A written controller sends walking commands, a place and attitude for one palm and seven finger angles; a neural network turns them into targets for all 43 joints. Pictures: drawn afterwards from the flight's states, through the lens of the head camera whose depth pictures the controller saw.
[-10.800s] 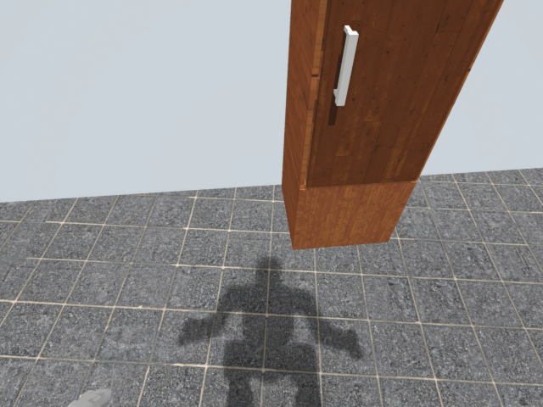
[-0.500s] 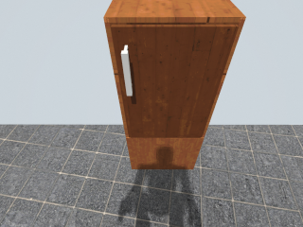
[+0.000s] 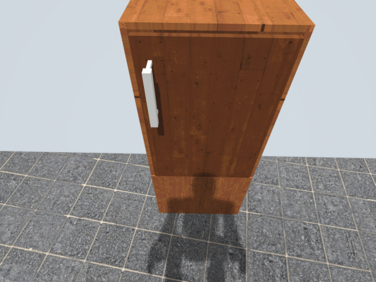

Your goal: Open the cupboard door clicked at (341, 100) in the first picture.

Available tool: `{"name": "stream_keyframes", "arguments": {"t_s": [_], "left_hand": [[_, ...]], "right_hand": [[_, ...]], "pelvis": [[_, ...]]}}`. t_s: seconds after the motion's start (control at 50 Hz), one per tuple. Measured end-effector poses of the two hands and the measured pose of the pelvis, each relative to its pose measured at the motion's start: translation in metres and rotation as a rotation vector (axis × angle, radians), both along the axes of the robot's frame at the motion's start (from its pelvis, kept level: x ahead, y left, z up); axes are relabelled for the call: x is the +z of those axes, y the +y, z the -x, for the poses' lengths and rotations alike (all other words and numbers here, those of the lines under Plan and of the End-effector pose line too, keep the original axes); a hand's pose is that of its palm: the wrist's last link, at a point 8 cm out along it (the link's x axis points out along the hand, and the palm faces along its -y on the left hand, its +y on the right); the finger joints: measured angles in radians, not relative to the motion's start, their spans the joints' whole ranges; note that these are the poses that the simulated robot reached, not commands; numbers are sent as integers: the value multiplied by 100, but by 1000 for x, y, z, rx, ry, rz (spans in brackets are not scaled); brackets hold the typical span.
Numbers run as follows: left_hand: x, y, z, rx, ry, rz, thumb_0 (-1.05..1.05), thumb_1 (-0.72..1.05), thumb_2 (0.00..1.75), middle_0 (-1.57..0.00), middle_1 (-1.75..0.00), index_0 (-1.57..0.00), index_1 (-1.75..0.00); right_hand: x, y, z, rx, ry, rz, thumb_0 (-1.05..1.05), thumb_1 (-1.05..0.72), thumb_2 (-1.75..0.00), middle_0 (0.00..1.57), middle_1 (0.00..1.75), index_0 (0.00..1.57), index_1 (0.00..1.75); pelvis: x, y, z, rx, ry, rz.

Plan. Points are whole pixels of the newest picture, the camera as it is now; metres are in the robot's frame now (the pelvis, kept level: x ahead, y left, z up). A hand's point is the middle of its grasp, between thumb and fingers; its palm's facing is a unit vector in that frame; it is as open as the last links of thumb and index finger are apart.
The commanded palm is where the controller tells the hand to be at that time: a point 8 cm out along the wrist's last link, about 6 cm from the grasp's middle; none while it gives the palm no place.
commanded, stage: look again from close up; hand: left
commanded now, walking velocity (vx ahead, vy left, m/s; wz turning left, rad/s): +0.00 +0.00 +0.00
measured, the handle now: (152, 95) +0.54 +0.13 +0.10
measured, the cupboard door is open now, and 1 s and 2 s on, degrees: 0 0 0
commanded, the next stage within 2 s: raise the hand with hooked fingers in 0.04 s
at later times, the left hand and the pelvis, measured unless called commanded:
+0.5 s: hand (116, 249) +0.19 +0.16 -0.02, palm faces -0.01 -1.00 +0.00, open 8.2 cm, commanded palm +0.14 +0.24 -0.03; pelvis +0.00 -0.03 -0.04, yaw +2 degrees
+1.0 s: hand (80, 230) +0.21 +0.23 +0.03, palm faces +0.09 -1.00 -0.04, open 11.2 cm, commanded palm +0.17 +0.27 +0.03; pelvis -0.02 -0.02 -0.04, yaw +3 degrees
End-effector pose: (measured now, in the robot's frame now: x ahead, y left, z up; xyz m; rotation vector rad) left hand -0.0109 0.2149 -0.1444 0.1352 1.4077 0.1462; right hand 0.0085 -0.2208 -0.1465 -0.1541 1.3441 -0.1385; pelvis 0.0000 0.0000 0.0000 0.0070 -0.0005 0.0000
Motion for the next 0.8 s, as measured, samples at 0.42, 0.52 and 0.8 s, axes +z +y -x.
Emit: {"name": "stream_keyframes", "arguments": {"t_s": [0.42,0.52,0.8], "left_hand": [[167,7,-214,-62,-1380,36,1,78,84,-20,-39,-21,-39],[118,3,-165,-133,-1286,149,0,66,79,-22,-46,-22,-46],[158,30,-171,-233,-1476,49,1,33,65,-23,-66,-24,-67]], "right_hand": [[48,-47,-157,117,-696,80,2,-91,-90,20,30,20,30],[73,-56,-207,217,-858,122,1,-91,-90,20,30,20,30],[16,-1,-190,304,-733,-9,1,-91,-90,20,30,20,30]], "pelvis": [[-28,-18,-5,43,127,-10],[-48,-27,1,45,171,-10],[-68,-29,21,109,184,55]]}}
